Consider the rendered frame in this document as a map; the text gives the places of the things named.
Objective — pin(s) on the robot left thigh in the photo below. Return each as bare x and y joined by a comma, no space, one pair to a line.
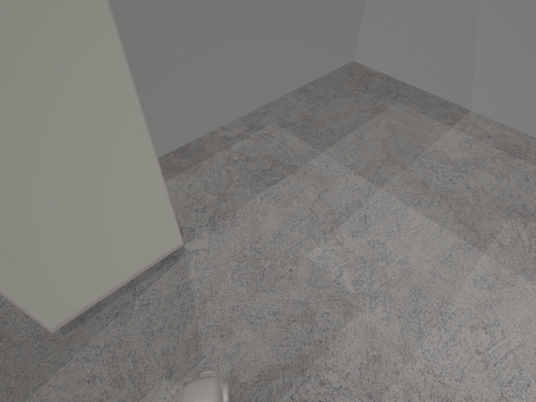
206,389

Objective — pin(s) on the fridge door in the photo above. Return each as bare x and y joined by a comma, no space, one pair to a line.
82,202

